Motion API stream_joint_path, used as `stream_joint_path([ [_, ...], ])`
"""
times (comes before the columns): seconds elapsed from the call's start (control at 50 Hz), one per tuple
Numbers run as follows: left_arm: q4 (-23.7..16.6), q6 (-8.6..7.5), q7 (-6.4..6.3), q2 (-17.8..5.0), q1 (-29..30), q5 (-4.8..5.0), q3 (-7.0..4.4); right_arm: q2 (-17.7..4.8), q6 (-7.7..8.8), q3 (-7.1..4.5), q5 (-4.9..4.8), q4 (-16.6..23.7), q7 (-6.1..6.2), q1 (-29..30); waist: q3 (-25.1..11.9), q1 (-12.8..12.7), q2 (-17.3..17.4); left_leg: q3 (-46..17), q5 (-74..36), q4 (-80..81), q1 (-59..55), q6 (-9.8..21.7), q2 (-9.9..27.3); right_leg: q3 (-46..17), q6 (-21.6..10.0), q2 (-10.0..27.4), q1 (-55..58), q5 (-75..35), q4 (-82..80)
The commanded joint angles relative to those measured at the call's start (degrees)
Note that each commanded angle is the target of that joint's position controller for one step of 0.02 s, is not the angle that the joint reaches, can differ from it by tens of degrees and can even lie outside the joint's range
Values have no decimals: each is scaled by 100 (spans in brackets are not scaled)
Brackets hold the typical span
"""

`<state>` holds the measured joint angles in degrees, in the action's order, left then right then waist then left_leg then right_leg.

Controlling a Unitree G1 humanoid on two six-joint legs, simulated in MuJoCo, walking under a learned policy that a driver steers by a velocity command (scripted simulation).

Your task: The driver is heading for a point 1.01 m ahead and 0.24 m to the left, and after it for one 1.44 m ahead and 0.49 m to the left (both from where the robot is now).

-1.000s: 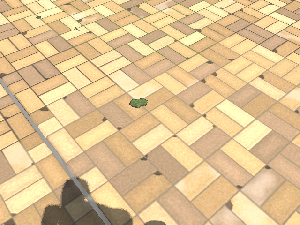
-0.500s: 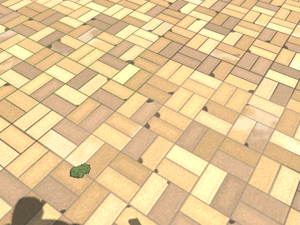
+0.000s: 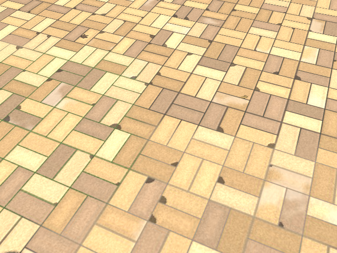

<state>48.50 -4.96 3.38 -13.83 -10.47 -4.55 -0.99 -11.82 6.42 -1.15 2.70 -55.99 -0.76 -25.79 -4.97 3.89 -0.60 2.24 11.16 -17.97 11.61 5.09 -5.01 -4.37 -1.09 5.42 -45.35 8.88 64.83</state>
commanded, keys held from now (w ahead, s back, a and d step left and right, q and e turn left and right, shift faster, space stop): w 0.10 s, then w+q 0.74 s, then q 0.08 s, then no key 0.08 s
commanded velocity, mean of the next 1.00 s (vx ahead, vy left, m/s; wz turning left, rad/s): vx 0.48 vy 0.00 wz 0.38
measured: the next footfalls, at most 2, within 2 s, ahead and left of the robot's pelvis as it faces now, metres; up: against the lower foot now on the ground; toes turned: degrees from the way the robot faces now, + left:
right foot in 0.24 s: +0.34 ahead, -0.14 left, +0.00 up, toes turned +3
left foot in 0.74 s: +0.54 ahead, +0.18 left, +0.00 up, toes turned +23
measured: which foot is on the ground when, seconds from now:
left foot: down 0.00-0.26, up 0.28-0.72, down 0.74-1.00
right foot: up 0.00-0.22, down 0.24-0.76, up 0.78-1.00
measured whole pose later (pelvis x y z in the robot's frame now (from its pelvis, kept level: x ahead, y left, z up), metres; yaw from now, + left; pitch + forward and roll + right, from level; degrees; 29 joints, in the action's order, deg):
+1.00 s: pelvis +0.54 +0.10 +0.00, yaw +28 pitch +4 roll +0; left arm 42.3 -5.8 -0.8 -16.5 -3.6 -0.7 -3.7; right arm -14.6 1.9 -4.3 -0.3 -40.8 0.1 -16.7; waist 2.1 2.0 -1.4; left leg -3.5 10.3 -22.3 15.1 4.6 -5.2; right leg -3.2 2.5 5.1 -39.5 12.2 53.5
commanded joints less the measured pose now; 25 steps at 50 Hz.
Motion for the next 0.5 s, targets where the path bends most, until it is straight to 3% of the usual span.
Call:
stream_joint_path([
  [0.02, -271, 18, 91, 30, 211, 57, 62, -454, 241, -37, 25, 507, -120, 406, 267, -293, 239, -699, -2431, 737, 802, 1052, 1218, 518, 123, 41, 694, -1204, -1384],
  [0.04, -634, -97, -229, -17, 988, 711, 74, -1029, 118, -187, -484, 442, 42, 275, 746, -149, -78, -885, -1854, 985, 1163, 692, 1385, 474, 84, -50, 977, -1416, -1816],
  [0.06, -702, -170, -335, -30, 1244, 781, 108, -1084, 83, -183, -547, 377, 112, 64, 798, -74, 22, -909, -1474, 1089, 947, 586, 1396, 480, 107, -145, 1038, -1504, -2278],
  [0.1, -796, -216, -359, -158, 1557, 715, 74, -1023, 13, -173, -477, 226, 149, -295, 912, 61, 360, -918, -1322, 1060, 166, 508, 1457, 492, 101, -266, 931, -1639, -2989],
  [0.14, -967, -222, -295, -218, 1881, 673, 32, -834, -83, -154, -446, 120, 137, -499, 943, 97, 455, -1080, -1523, 787, -564, 501, 1631, 389, 48, -317, 862, -1440, -3405],
  [0.18, -1029, -267, -229, -366, 1722, 644, -52, -810, -179, -180, -423, 119, 164, -455, 781, -157, 553, -1193, -2379, 315, -1059, 418, 1731, 325, -95, -447, 1296, -1048, -3817],
  [0.2, -973, -290, -228, -519, 1414, 598, -133, -876, -217, -211, -403, 158, 179, -376, 525, -375, 634, -1170, -3214, -128, -1162, 331, 1663, 380, -193, -569, 1868, -824, -3932],
  [0.22, -767, -312, -249, -753, 649, 564, -260, -871, -234, -211, -358, 237, 177, -254, 29, -753, 707, -1048, -3703, -894, -972, 215, 1433, 408, -359, -587, 2970, -818, -3918],
  [0.24, -521, -315, -293, -1085, -569, 481, -385, -815, -211, -186, -266, 479, 171, 86, -810, -1309, 609, -887, -2913, -2298, 171, 44, 1145, -191, -680, 104, 4882, -1340, -3380],
  [0.26, -415, -222, -351, -1578, -1296, 377, -505, -122, -89, -13, -237, 569, 139, -608, -1877, -1193, -764, -439, 142, -4568, 2471, -375, 329, -2318, -1571, 1757, 7407, -1726, -3303],
  [0.28, -339, -143, -353, -1171, -1540, 453, -434, -241, 9, -17, -384, 481, 91, -844, -2593, -1236, -1280, -1076, 2153, -5718, 3179, -410, 292, -3731, -1892, 2100, 7608, -731, -4017],
  [0.3, -379, -106, -393, -822, -1129, 505, -364, -712, 2, -199, -531, 613, 111, -268, -1593, -1188, -873, -1047, 1723, -6167, 3689, -436, 618, -2982, -1584, 1823, 6740, -110, -4281],
  [0.32, -450, -103, -422, -650, -578, 536, -308, -833, -37, -251, -530, 835, 158, 336, -796, -1006, -565, -794, 1137, -6074, 3698, -450, 895, -2142, -1350, 1605, 5645, -126, -4551],
  [0.34, -445, -131, -397, -450, -170, 501, -250, -808, -99, -292, -462, 939, 199, 626, -313, -784, -274, -720, 807, -5846, 3454, -453, 1053, -1611, -1238, 1378, 4686, -253, -4879],
  [0.36, -413, -170, -365, -325, 75, 442, -227, -697, -185, -326, -426, 968, 220, 574, -17, -517, -344, -765, 609, -5607, 3055, -447, 1205, -1141, -1121, 1180, 3970, -286, -5169],
  [0.4, -311, -203, -303, -299, 280, 403, -265, -404, -353, -312, -444, 1009, 199, 390, 304, -236, -524, -760, 533, -5336, 2681, -435, 1318, -468, -1063, 1004, 3193, -420, -5528],
  [0.46, -145, -230, -365, -571, 138, 374, -375, -420, -441, -332, -384, 1265, 182, 755, 474, -185, -320, -799, -112, -4763, 2953, -473, 1374, 192, -1124, 1012, 3097, -1098, -5677],
  [0.5, -74, -201, -422, -720, 37, 387, -419, -407, -422, -308, -360, 1398, 104, 1097, 485, -243, -219, -721, -791, -3995, 2915, -452, 1371, 604, -1022, 913, 3218, -1252, -5660],
])
Velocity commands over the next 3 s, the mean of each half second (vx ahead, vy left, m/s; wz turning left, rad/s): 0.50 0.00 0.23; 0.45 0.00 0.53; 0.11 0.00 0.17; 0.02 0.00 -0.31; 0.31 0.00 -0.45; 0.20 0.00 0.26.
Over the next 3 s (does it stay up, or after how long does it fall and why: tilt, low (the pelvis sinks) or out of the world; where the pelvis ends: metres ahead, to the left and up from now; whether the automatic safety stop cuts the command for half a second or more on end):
stays up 0.93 0.12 0.00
